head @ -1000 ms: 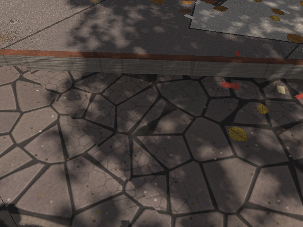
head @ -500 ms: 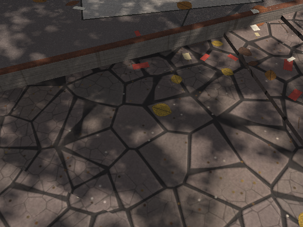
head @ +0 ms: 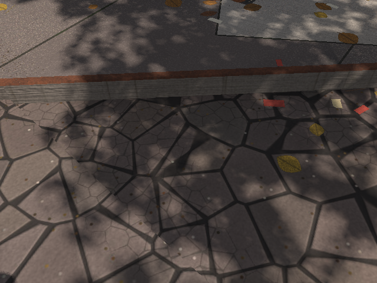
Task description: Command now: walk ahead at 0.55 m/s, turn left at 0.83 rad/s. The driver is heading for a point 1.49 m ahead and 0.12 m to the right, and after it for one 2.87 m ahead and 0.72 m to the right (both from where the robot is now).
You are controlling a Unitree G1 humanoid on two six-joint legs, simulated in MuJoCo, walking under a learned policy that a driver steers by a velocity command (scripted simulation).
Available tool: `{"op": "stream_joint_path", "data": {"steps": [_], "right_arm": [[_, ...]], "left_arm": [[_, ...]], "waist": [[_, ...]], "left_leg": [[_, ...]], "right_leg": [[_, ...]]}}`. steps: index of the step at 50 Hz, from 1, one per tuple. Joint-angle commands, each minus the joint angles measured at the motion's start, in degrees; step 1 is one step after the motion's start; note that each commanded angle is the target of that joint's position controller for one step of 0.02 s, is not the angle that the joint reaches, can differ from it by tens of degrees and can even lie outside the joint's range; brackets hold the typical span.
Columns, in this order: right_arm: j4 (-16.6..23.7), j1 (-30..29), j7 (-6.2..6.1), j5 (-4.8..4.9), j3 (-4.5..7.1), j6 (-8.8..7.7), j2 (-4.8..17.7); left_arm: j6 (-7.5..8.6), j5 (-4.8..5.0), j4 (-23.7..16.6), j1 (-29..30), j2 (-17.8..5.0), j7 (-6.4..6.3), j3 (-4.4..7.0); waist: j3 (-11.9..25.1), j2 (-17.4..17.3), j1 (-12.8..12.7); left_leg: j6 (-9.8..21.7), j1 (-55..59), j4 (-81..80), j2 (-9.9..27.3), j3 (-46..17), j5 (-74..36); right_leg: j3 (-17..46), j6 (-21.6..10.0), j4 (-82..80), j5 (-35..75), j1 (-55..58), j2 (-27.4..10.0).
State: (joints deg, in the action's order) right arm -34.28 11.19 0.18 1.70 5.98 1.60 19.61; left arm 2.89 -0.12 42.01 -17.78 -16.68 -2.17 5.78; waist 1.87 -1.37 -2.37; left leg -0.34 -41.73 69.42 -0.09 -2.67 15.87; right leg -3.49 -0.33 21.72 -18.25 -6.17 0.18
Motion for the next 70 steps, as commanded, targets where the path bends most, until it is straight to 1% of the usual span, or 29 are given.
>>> {"op": "stream_joint_path", "data": {"steps": [1, 2, 3, 7, 11, 13, 14, 15, 16, 18, 21, 31, 35, 37, 38, 39, 40, 41, 44, 50, 53, 55, 58, 59, 60, 61, 62, 65, 70], "right_arm": [[4.9, -4.1, 0.57, -0.33, 0.15, -1.13, 3.2], [5.2, -5.1, 0.52, -0.36, -0.31, -1.35, 2.4], [6.5, -9.6, 2.81, -6.46, -0.96, 0.17, 1.9], [6.3, -11.7, 5.99, -4.0, -1.56, 0.03, 1.6], [5.7, -12.2, 5.09, -4.35, -2.34, -1.27, 0.8], [-1.4, 11.2, 3.01, -4.56, -0.26, -2.74, 4.2], [-3.3, 22.6, 1.79, -5.53, 1.35, -3.51, 10.8], [-2.6, 24.6, 0.61, -5.2, 2.18, -4.4, 18.6], [-2.9, 19.9, -0.28, -5.29, 1.7, -4.66, 15.7], [-4.8, 11.9, 0.29, -4.82, -0.75, -5.1, 7.2], [-5.3, 7.3, 0.2, -3.41, -2.75, -6.29, 0.9], [-12.3, 12.0, -1.83, -2.96, -2.8, -8.44, 1.5], [-12.0, 8.2, -3.99, -3.06, -1.27, -6.38, 7.7], [-10.1, 0.0, -2.82, -3.53, -0.33, -4.78, 8.4], [-5.0, -0.9, -1.13, -3.45, -2.36, -5.97, 0.6], [-0.6, -1.5, -1.46, -3.38, -3.93, -7.69, -0.7], [-0.1, -3.3, -0.95, -4.1, -4.29, -9.17, 1.0], [-1.5, -1.5, -0.47, -4.12, -4.13, -9.7, 2.6], [-2.3, -2.7, -0.27, -6.14, -4.29, -6.39, 3.3], [1.1, -14.9, 1.76, -3.97, -6.29, -5.99, -1.3], [1.9, -18.1, 1.84, -3.79, -5.69, -6.3, 0.1], [1.0, -15.4, 1.21, -3.85, -4.41, -6.62, 3.1], [-7.4, 8.2, 0.03, -4.18, -1.54, -7.31, 8.1], [-9.3, 17.6, -0.89, -6.36, -0.9, -7.42, 11.3], [-9.9, 18.9, -0.56, -7.45, -0.13, -7.3, 13.9], [-10.2, 15.0, -0.35, -5.98, 0.44, -7.23, 10.8], [-10.1, 12.3, 0.16, -5.05, -0.76, -7.61, 4.9], [-14.5, 13.7, 0.37, -4.5, -2.89, -8.51, -0.2], [-17.6, 14.6, 0.42, -1.92, -3.0, -9.6, 1.6]], "left_arm": [[1.99, -0.68, -4.0, 3.0, -6.9, 0.01, 0.85], [2.26, -0.92, -3.2, 1.1, -6.9, 0.38, 0.76], [2.14, -3.8, -0.9, -4.3, -8.3, 1.6, 0.48], [2.52, -2.94, 0.6, -4.0, -8.9, 2.21, 0.44], [1.34, -1.17, 5.1, -8.3, -11.0, 2.13, 0.38], [1.18, -1.02, 6.3, -6.9, -12.1, 2.59, 0.09], [1.52, -1.23, 4.0, -5.7, -6.5, 3.31, -1.59], [2.33, 0.5, -1.0, -3.1, 0.4, 4.27, -2.73], [2.3, 0.84, -1.8, 4.5, -4.4, 3.74, -1.5], [1.85, 0.04, 0.6, 0.0, -3.9, 4.04, -1.43], [-1.25, -1.02, 4.3, -4.6, -1.7, 5.81, -1.44], [-1.67, -0.45, -1.1, 13.3, -1.2, 8.27, -3.39], [-2.95, -0.32, 2.7, -3.3, -6.7, 6.5, -1.68], [-3.15, 0.29, 8.8, -23.7, -12.1, 4.17, 1.66], [-3.89, 0.1, 8.6, -15.8, -16.1, 3.43, 3.12], [-3.58, -0.11, 5.0, -8.7, -17.5, 3.87, 2.99], [-2.86, -0.88, 3.6, -7.7, -13.7, 3.39, 2.18], [-2.36, -1.53, 4.4, -6.1, -10.4, 2.98, 1.37], [0.5, -1.36, 3.1, 0.3, -10.0, 1.97, 0.49], [2.94, 0.7, 5.9, -4.6, -9.4, 3.44, 1.06], [3.14, -0.23, 7.4, -7.4, -9.3, 3.38, 0.96], [2.88, -1.13, 7.3, -6.5, -11.0, 2.56, 1.35], [2.64, -1.11, 5.8, -2.0, -11.1, 3.0, 1.08], [2.9, -1.4, 3.6, -0.2, -3.6, 3.03, -0.9], [3.17, 1.0, 3.4, -9.7, 0.9, 2.06, -2.51], [2.8, 0.42, 4.1, -6.0, -3.2, 1.37, -2.55], [2.57, -0.68, 3.3, 3.8, -6.3, 2.09, -2.0], [1.59, -2.68, 1.3, 7.4, -3.9, 4.65, -2.73], [1.91, -3.5, -5.9, 21.3, -1.0, 6.15, -5.99]], "waist": [[-6.3, 6.0, 0.3], [-7.3, 5.2, -0.4], [-9.3, 0.4, -1.2], [-12.2, 7.8, -1.0], [-11.0, 9.5, -0.4], [1.8, 7.4, 12.2], [12.2, -2.7, 16.9], [20.2, -20.5, 15.2], [11.9, -9.1, 15.0], [0.6, -2.0, 6.3], [-2.9, -6.7, 1.9], [-10.5, -1.4, 0.1], [-0.1, -6.0, -9.7], [4.6, -0.2, -19.5], [-0.9, 19.9, -10.3], [3.5, 14.2, -6.5], [1.5, 3.5, -4.9], [-2.9, -5.3, -0.5], [-7.6, -6.4, 4.8], [-6.2, 0.3, -1.9], [-6.9, 4.0, -4.3], [-6.3, 5.4, -2.2], [5.0, 0.0, 9.4], [7.7, -10.2, 11.5], [11.1, -19.7, 5.8], [8.3, -11.8, 6.9], [-0.1, -1.2, 8.3], [-3.2, -3.3, 3.9], [-8.2, -2.4, 2.3]], "left_leg": [[-1.5, -16.1, 9.0, 5.7, -2.0, -6.9], [-1.8, -15.8, 7.6, 5.9, -2.5, -8.5], [-0.4, -12.8, 4.8, 3.4, -1.7, -7.0], [2.7, -4.9, -14.3, 4.2, 1.9, -9.1], [6.8, 11.2, -29.5, 1.4, 10.3, 3.9], [7.8, 40.9, -33.7, -4.5, 10.7, 3.3], [7.6, 59.4, -37.6, 10.0, -7.2, 20.5], [6.6, 65.0, -54.0, 24.6, -37.4, 43.3], [3.7, 54.9, -58.8, 24.2, -37.7, 37.7], [3.0, 40.6, -55.2, 20.6, -20.3, 20.0], [1.3, 32.9, -58.9, 15.5, -4.7, 8.5], [-1.4, 41.7, -61.5, 10.2, 21.4, -47.6], [-1.8, 47.5, -36.7, 13.6, 20.4, -84.7], [0.4, 30.5, 5.3, 9.6, 17.8, -56.7], [-2.4, 0.0, 29.8, -5.4, 13.5, 9.7], [-1.7, -8.7, 30.5, -4.0, 0.8, 12.3], [-0.5, -8.0, 23.5, -1.0, -3.0, 9.6], [0.3, -3.2, 13.8, 2.3, -3.7, 5.4], [-2.5, 9.0, -2.8, 6.3, -3.5, 6.3], [-1.9, 22.0, -35.2, 4.8, 2.6, -28.6], [0.1, 20.7, -41.7, 4.3, 2.5, -28.3], [1.2, 20.6, -44.8, 4.5, 1.0, -23.7], [2.9, 44.5, -43.8, 2.7, 2.2, -11.7], [5.1, 55.8, -41.4, 14.0, -11.5, -3.6], [12.9, 67.0, -45.7, 25.0, -37.9, -6.5], [15.6, 65.1, -52.9, 24.9, -43.7, 16.9], [12.8, 54.8, -55.9, 19.5, -32.7, 15.5], [10.2, 43.1, -55.5, 13.9, -20.3, -3.2], [8.6, 34.9, -63.5, 9.1, -5.1, -28.2]], "right_leg": [[10.4, -6.3, -13.4, -6.6, 3.7, -16.9], [8.7, -6.7, -13.7, -5.7, 2.9, -16.5], [6.9, -6.2, -15.8, -10.0, -1.4, -16.5], [-0.7, -5.7, -20.8, -7.3, -1.4, -16.6], [-2.3, -7.9, -16.5, 22.4, 3.6, -17.8], [-5.4, -7.1, 12.9, 49.8, -2.9, -14.7], [-3.9, -6.2, 36.6, 23.3, -18.0, -9.7], [8.3, -5.1, 55.5, -15.7, -34.0, 2.1], [14.8, -5.9, 59.8, -7.3, -38.9, 1.6], [10.0, -5.9, 53.8, 4.2, -35.6, -5.5], [7.3, -3.6, 51.6, 8.3, -30.6, -7.9], [-7.4, -8.2, 22.4, 26.9, -29.7, -1.4], [-9.7, -11.9, 19.7, 20.2, -8.2, 5.2], [0.4, -18.6, 15.2, 9.6, 14.5, 2.9], [20.8, -26.1, 12.1, 5.1, 23.9, -3.8], [41.3, -30.4, 1.7, 1.7, 23.4, -10.9], [47.6, -28.0, -7.2, -5.8, 17.8, -13.5], [46.3, -24.8, -10.5, -9.7, 8.6, -12.8], [34.1, -21.0, -12.2, -3.3, -10.8, -5.9], [21.9, -14.2, -11.8, 8.6, -13.8, 1.0], [23.0, -12.5, -10.7, 11.8, -4.3, -2.5], [22.9, -10.8, -5.8, 20.8, 3.3, -4.9], [16.1, -7.9, 24.1, 35.8, -3.1, -0.2], [13.3, -7.1, 47.4, 6.3, -18.0, 4.2], [13.1, -5.3, 61.3, -11.8, -35.3, 9.2], [12.9, -6.7, 60.8, -6.0, -45.0, 3.7], [12.6, -6.6, 55.1, 0.2, -42.6, 0.7], [13.3, -5.7, 49.0, 2.1, -36.8, -0.9], [2.8, -4.3, 27.9, 11.4, -34.2, -2.2]]}}
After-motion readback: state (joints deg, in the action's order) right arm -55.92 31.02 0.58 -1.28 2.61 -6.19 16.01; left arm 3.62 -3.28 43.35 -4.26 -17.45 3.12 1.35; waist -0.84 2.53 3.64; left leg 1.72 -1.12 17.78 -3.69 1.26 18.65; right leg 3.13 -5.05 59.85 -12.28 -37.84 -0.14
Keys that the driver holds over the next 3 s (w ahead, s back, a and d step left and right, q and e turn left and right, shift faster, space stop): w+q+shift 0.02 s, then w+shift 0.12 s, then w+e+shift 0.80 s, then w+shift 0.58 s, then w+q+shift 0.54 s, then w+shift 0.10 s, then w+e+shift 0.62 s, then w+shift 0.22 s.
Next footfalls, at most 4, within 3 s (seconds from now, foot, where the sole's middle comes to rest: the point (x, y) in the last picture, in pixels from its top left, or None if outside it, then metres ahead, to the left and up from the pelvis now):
0.26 left None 0.25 0.24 -0.78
0.74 right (172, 241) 0.67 0.13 -0.78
1.16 left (168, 156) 1.10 0.18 -0.81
1.56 right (245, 119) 1.36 -0.19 -0.81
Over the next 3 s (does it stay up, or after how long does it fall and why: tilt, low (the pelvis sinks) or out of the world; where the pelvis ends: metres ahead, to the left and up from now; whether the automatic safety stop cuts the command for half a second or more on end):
stays up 2.56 -0.54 0.09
